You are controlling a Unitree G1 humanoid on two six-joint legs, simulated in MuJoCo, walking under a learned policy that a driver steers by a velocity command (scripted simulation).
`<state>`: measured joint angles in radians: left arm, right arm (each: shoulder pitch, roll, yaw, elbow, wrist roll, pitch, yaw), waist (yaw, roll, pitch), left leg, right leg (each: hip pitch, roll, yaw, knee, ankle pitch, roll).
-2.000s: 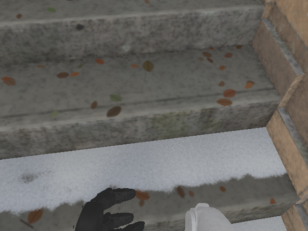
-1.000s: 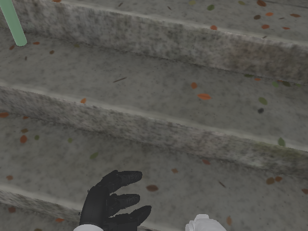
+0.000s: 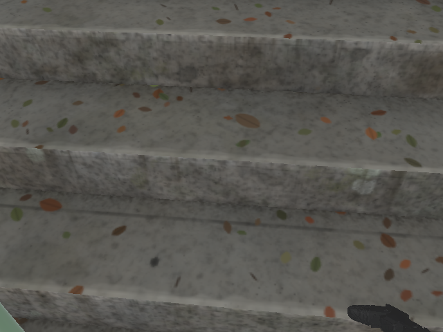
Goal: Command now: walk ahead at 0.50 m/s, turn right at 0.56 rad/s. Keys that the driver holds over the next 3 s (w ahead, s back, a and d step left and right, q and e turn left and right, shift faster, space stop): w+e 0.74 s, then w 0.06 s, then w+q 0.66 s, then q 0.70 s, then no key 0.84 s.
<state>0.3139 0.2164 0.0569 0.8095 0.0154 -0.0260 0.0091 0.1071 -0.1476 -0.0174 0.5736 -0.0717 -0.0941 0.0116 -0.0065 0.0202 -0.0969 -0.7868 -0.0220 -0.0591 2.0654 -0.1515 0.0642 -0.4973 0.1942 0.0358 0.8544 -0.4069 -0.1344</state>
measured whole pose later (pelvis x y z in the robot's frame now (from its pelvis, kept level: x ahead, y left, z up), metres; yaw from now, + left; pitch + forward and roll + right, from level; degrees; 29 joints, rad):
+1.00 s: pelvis +0.53 -0.19 +0.34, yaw -27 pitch +3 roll -3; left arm 0.30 0.20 0.07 0.88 0.04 -0.07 0.00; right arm 0.17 -0.16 -0.04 0.66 -0.02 -0.11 0.00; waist -0.03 0.04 -0.03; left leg -0.89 -0.02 -0.10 2.01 -0.13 0.10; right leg -0.45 0.08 -0.16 0.74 -0.34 -0.12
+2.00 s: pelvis +1.02 -0.36 +0.66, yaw +6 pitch +2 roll -2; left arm 0.22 0.18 0.07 0.79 0.03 -0.06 0.09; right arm 0.07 -0.22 -0.08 0.57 -0.06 0.03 -0.04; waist -0.04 0.06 0.02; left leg -0.90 -0.08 -0.11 1.80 -0.16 0.05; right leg -0.55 -0.07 -0.20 0.82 -0.30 -0.05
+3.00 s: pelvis +1.13 -0.34 +0.71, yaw +16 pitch -1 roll +0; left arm 0.34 0.12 -0.01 0.88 0.01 -0.04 0.08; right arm 0.35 -0.14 -0.03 0.90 -0.02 0.01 -0.04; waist -0.01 0.03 -0.01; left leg -0.22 0.00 0.02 0.40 -0.17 0.01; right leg -0.09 0.04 -0.02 0.38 -0.27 -0.05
